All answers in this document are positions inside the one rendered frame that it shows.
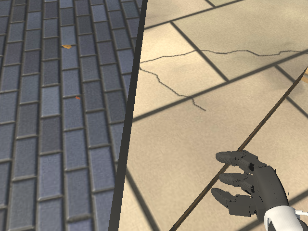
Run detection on right robot hand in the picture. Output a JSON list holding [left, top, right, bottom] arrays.
[[211, 149, 290, 222]]

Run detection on robot right forearm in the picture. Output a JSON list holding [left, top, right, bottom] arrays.
[[264, 205, 308, 231]]

